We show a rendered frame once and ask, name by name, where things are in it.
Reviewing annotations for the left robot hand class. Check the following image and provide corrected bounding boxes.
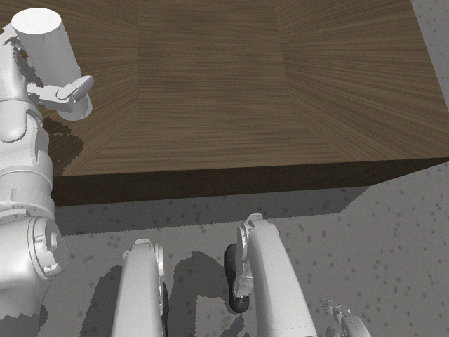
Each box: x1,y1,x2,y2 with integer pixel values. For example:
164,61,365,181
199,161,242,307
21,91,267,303
0,22,94,113

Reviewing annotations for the right robot foot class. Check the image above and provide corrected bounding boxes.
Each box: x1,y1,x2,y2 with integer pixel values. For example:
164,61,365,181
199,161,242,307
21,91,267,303
224,244,250,313

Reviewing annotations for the can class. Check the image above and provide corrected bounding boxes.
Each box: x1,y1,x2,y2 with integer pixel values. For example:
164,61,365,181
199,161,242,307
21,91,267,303
11,8,93,121

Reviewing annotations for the right robot hand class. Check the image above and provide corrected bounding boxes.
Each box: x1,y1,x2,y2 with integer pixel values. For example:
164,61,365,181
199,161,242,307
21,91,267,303
321,299,371,337

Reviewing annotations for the left robot arm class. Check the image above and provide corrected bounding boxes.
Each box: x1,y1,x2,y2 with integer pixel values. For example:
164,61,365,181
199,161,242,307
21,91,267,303
0,100,69,337

